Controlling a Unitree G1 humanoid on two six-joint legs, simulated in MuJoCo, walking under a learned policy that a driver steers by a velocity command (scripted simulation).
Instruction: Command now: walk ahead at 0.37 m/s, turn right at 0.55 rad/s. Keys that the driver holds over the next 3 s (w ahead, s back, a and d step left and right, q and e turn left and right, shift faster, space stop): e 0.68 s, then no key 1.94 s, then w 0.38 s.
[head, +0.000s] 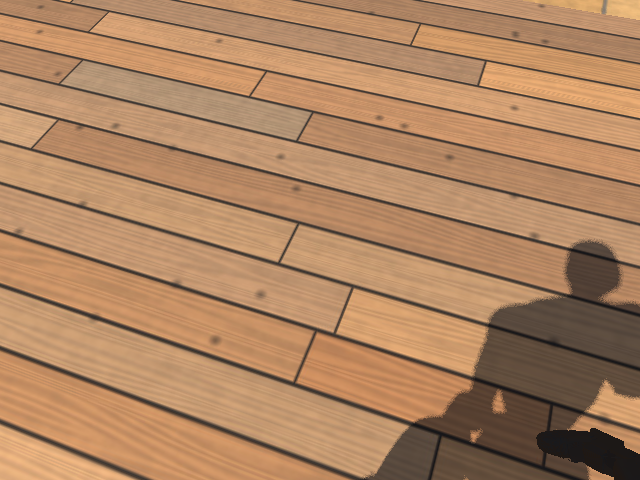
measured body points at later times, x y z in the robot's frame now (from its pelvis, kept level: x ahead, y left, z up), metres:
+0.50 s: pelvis +0.13 -0.02 +0.00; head +0.16 -0.05 +0.45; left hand +0.38 +0.18 -0.09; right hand +0.12 -0.30 -0.14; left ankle +0.11 +0.11 -0.69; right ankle +0.17 -0.11 -0.72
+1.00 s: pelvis +0.16 +0.01 +0.02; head +0.19 +0.02 +0.47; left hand +0.40 +0.18 -0.11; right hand +0.13 -0.28 -0.08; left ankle +0.21 +0.09 -0.72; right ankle +0.13 -0.10 -0.69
